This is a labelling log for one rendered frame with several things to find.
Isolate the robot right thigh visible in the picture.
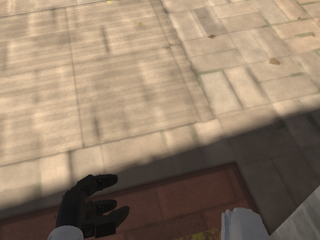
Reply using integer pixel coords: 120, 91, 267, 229
221, 208, 271, 240

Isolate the robot left forearm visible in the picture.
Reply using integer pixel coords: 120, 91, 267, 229
47, 225, 84, 240

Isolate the robot left hand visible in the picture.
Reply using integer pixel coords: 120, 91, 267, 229
54, 174, 130, 239

